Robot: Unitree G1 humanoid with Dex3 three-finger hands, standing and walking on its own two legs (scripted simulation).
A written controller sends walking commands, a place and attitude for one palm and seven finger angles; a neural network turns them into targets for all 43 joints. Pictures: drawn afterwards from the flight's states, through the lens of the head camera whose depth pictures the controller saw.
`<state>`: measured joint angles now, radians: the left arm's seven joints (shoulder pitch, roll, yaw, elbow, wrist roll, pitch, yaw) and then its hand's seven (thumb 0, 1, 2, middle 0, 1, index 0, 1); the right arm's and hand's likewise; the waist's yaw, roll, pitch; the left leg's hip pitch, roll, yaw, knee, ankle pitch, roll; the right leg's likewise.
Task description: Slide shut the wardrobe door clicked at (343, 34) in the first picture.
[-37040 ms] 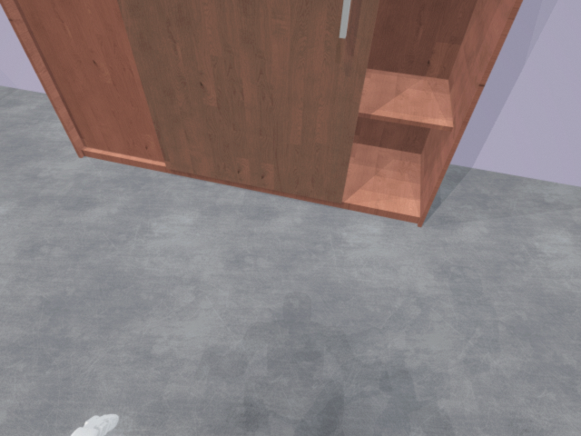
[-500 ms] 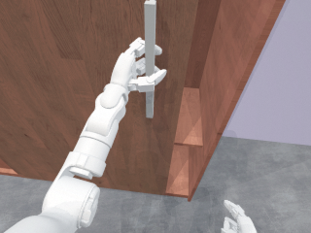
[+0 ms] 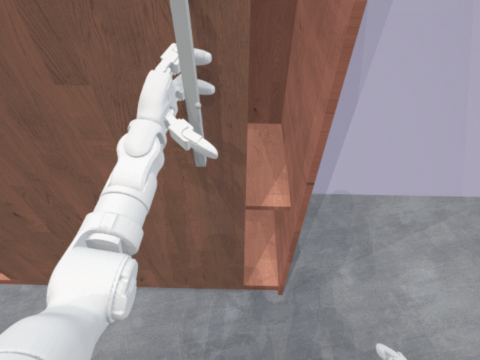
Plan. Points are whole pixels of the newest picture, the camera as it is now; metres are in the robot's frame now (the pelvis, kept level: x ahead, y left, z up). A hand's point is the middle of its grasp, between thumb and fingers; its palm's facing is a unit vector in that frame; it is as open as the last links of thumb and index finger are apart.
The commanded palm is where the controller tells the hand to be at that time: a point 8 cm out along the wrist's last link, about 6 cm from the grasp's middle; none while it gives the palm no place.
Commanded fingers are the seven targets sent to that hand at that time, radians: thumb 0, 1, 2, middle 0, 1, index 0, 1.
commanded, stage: slip the hand off the handle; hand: left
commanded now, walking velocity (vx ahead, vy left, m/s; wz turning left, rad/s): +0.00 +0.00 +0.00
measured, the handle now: (193, 89) +0.49 +0.08 +0.22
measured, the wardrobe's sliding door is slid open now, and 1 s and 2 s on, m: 0.14 0.14 0.14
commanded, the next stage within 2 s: draw the hand back to the body in 1.28 s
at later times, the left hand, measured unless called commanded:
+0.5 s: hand (189, 107) +0.44 +0.08 +0.22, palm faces -0.26 -0.95 -0.14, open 14.7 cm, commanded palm +0.43 +0.18 +0.22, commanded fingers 0.00 -0.55 0.20 -0.25 -1.15 -0.25 -1.15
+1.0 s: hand (150, 142) +0.36 +0.13 +0.22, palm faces -0.17 -0.97 -0.19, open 14.7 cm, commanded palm +0.35 +0.18 +0.22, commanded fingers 0.00 -0.55 0.20 -0.25 -1.15 -0.25 -1.15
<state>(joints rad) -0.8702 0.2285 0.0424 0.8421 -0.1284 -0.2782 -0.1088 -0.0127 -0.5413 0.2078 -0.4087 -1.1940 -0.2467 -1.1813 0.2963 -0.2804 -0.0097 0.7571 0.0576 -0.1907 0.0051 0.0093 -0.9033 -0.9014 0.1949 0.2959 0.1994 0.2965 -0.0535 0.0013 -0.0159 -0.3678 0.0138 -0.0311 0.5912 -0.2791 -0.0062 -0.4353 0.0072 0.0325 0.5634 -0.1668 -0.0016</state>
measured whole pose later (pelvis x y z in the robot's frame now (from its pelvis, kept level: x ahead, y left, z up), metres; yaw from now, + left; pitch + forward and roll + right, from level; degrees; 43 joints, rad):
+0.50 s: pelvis +0.03 +0.05 +0.00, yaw -4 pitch +0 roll +1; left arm -0.71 0.20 0.02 0.57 -0.10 -0.22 -0.11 -0.01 -0.55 0.20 -0.52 -1.15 -0.25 -1.15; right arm 0.30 -0.20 0.07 0.67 0.04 -0.15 -0.06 0.01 -0.90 -0.90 0.20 0.30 0.20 0.30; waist -0.05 -0.03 -0.01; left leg -0.29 -0.02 0.06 0.58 -0.29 0.02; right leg -0.39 -0.03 0.10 0.56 -0.18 0.04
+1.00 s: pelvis +0.07 +0.01 +0.01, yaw +0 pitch -2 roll +0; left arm -0.18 0.25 0.04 -0.07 -0.20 -0.10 -0.24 -0.01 -0.56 0.20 -0.27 -1.15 -0.25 -1.15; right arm 0.20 -0.26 0.04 0.63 0.05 -0.20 -0.05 0.01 -0.90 -0.90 0.20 0.30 0.20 0.30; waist 0.06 0.06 -0.02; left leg -0.15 0.03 -0.04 0.49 -0.30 -0.03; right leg -0.22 0.00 -0.01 0.48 -0.22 0.00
